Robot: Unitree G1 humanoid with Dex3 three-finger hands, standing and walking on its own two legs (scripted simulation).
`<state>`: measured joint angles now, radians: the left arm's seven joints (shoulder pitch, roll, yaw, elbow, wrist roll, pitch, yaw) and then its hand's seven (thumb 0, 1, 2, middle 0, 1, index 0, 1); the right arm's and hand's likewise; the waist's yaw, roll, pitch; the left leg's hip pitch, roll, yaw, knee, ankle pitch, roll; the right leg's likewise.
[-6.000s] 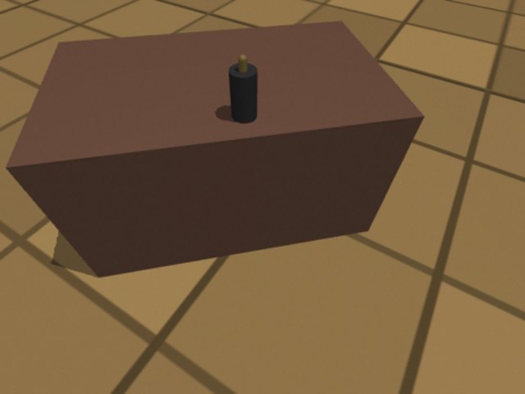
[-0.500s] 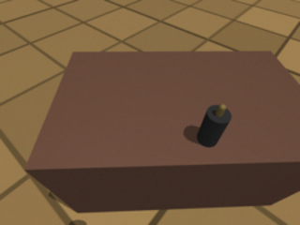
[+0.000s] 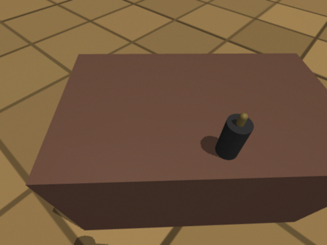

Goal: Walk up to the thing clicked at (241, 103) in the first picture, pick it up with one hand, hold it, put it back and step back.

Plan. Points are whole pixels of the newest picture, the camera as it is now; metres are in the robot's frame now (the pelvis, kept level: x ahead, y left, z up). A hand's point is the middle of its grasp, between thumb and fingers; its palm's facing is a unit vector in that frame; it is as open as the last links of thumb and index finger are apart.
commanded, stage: stand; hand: right
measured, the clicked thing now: (234, 134) +0.43 -0.22 -0.03
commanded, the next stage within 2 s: rise first in 0.18 s
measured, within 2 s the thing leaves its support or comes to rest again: neither
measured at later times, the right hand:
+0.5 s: hand (256, 234) +0.17 -0.24 -0.13, palm faces +0.17 +0.94 -0.31, open 10.4 cm
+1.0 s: hand (272, 222) +0.18 -0.25 -0.04, palm faces +0.24 +0.91 -0.33, open 17.1 cm
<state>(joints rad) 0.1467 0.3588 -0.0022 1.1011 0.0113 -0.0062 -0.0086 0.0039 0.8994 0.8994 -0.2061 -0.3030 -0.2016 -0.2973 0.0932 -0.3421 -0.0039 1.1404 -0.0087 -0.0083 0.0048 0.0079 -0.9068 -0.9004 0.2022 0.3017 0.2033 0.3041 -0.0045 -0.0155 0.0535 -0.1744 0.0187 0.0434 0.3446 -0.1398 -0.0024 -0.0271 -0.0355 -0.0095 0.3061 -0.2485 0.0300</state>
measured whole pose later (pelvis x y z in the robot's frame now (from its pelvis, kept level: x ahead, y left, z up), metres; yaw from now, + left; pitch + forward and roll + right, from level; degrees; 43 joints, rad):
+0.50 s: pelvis -0.01 +0.00 -0.01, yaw +0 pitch +2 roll +0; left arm 0.03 0.29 0.09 0.90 -0.06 -0.09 0.05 0.01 0.56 0.56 -0.10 -0.13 -0.09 -0.13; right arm 0.03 -0.29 -0.11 0.88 0.06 -0.08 -0.05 0.01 -0.57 -0.55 0.10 0.13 0.10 0.13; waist -0.01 0.00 0.06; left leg -0.33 0.03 0.04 0.45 -0.16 0.00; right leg -0.19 -0.03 -0.01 0.44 -0.29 0.02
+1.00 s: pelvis +0.00 -0.01 +0.00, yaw -1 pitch -1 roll +0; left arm 0.22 0.23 0.09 0.63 -0.02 -0.09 0.08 -0.01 -0.47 0.06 -0.07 -0.06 -0.06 -0.05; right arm 0.34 -0.27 -0.12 0.28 0.04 -0.06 -0.07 0.00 0.46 -0.06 0.05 0.06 0.06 0.06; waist -0.03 -0.04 0.01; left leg -0.22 0.04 0.05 0.40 -0.17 -0.02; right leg -0.09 -0.02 0.00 0.40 -0.29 0.01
